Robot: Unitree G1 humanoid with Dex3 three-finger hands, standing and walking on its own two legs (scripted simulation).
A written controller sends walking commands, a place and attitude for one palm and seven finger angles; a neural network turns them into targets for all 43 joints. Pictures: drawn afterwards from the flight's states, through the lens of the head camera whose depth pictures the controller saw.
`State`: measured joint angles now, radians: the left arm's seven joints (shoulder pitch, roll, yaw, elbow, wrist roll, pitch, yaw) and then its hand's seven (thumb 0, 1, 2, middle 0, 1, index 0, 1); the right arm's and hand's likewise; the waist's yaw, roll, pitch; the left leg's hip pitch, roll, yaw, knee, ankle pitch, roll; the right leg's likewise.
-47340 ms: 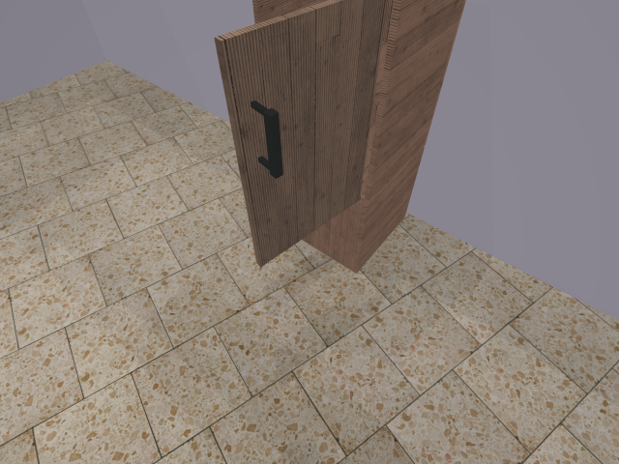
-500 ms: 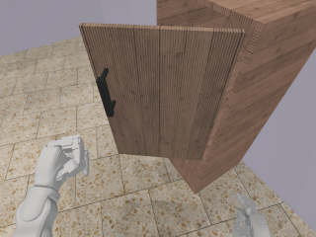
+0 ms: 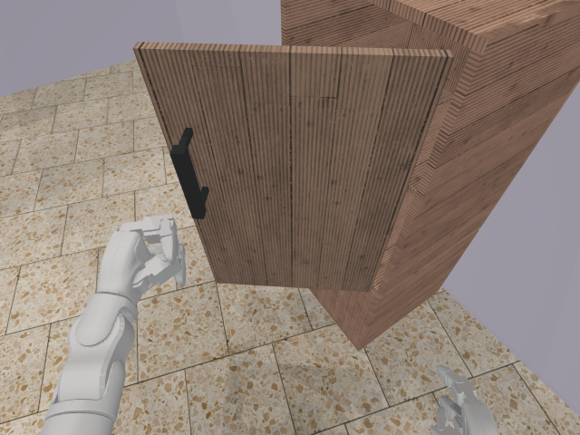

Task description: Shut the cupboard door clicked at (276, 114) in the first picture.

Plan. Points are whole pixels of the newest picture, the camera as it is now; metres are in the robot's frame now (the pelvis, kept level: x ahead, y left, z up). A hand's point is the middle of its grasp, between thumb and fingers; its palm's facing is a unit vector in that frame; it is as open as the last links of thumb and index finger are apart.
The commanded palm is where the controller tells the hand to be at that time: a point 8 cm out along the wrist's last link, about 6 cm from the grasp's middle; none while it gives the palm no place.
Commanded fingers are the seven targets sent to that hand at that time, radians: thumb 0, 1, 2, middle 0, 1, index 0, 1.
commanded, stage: bring the fist close to the handle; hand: left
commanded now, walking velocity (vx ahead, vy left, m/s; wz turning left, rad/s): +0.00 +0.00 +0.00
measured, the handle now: (193, 175) +0.47 +0.19 +0.09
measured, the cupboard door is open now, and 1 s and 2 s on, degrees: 52 52 37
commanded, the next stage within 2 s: push the door shut along its arc in 0.72 s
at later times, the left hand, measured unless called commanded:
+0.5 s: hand (192, 226) +0.36 +0.16 +0.10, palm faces +0.00 -1.00 -0.03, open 3.1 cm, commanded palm +0.33 +0.21 +0.09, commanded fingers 0.00 0.90 0.90 -1.30 -1.50 -1.30 -1.50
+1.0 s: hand (200, 222) +0.37 +0.16 +0.09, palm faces -0.03 -1.00 -0.05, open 3.1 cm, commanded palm +0.36 +0.21 +0.09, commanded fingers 0.00 0.90 0.90 -1.30 -1.50 -1.30 -1.50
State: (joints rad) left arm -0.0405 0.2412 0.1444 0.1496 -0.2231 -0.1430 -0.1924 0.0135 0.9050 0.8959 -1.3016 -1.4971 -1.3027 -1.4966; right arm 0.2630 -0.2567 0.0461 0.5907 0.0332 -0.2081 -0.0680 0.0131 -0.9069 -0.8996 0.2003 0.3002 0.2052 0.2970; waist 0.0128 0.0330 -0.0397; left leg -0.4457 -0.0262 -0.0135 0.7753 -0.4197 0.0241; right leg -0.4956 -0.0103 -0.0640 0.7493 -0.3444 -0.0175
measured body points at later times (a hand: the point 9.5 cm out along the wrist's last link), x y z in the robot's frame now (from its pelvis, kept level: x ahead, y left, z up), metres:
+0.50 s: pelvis +0.00 -0.01 +0.00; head +0.04 -0.02 +0.45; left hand +0.35 +0.22 +0.10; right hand +0.13 -0.26 -0.10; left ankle -0.01 +0.10 -0.71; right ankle +0.02 -0.11 -0.71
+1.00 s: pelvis -0.01 -0.01 +0.00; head +0.02 -0.02 +0.45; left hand +0.37 +0.21 +0.10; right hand +0.12 -0.26 -0.10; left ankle -0.01 +0.10 -0.71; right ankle +0.02 -0.11 -0.71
